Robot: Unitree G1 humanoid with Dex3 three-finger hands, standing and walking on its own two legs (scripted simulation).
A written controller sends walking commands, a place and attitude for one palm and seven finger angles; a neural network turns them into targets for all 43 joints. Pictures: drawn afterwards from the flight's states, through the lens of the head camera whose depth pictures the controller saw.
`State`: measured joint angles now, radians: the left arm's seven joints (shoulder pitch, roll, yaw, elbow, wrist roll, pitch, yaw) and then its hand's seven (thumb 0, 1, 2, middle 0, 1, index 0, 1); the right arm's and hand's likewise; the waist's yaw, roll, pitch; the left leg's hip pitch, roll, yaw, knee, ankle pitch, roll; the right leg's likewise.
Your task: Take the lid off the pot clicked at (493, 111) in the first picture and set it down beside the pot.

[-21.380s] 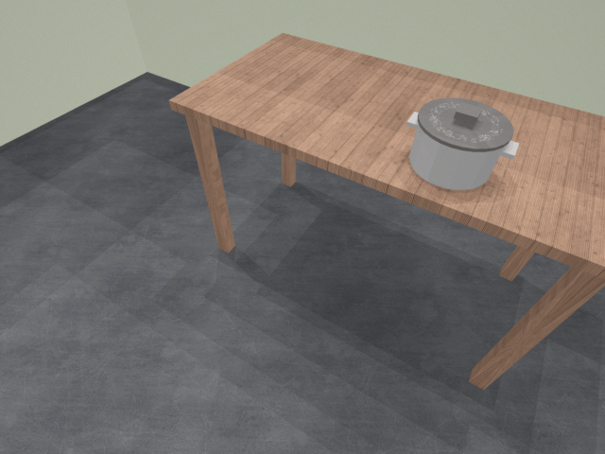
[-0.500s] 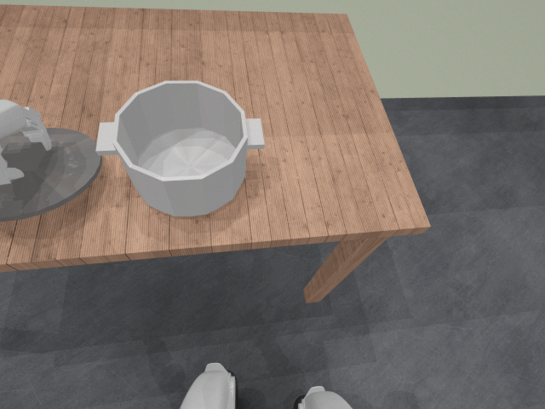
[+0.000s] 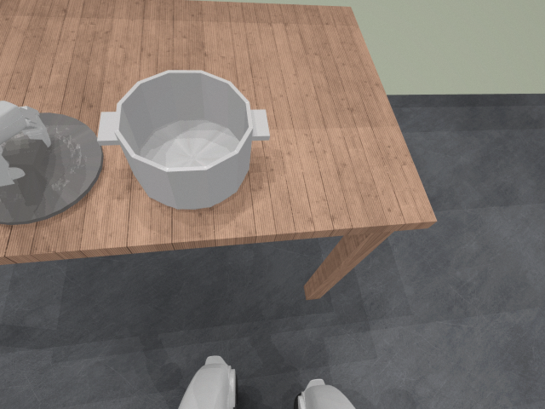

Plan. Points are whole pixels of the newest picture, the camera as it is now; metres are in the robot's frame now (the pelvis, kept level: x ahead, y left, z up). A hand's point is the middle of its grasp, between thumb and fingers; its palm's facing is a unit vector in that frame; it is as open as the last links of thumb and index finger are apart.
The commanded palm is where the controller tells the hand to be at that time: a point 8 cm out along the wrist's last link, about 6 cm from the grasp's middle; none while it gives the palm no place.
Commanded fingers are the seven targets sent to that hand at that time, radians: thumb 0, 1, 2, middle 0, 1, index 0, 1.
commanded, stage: open the fingers wide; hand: left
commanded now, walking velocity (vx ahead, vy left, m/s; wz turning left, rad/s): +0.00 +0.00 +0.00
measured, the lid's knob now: (23, 154) +0.47 +0.36 +0.01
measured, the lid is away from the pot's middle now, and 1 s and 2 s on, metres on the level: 0.24 0.24 0.24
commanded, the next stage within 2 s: raise the empty hand in 0.90 s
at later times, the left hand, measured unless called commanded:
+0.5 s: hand (1, 165) +0.43 +0.36 +0.04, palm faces -0.45 -0.13 -0.88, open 9.0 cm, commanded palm +0.47 +0.35 +0.10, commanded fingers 0.00 0.07 0.65 -0.40 -0.91 -0.37 -0.90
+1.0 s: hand (5, 162) +0.43 +0.36 +0.05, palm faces -0.46 -0.12 -0.88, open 11.0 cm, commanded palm +0.47 +0.34 +0.11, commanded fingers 0.00 -0.00 0.62 -0.34 -0.88 -0.34 -0.88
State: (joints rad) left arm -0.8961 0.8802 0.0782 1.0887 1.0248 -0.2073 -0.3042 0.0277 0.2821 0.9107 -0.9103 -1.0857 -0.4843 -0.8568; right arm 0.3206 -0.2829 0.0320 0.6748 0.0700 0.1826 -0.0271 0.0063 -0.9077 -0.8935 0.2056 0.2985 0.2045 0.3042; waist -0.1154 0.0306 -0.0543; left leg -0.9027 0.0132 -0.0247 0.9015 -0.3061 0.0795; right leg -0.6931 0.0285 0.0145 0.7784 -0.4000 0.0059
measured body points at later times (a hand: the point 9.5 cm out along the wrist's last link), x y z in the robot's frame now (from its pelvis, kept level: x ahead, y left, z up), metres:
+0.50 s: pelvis +0.00 +0.00 +0.00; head +0.11 +0.04 +0.43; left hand +0.45 +0.37 +0.09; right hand +0.04 -0.28 -0.10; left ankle +0.07 +0.06 -0.69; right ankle -0.01 -0.18 -0.69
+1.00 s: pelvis +0.00 +0.00 +0.00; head +0.11 +0.03 +0.43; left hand +0.45 +0.36 +0.10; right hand +0.03 -0.29 -0.11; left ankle +0.07 +0.06 -0.69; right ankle -0.01 -0.19 -0.69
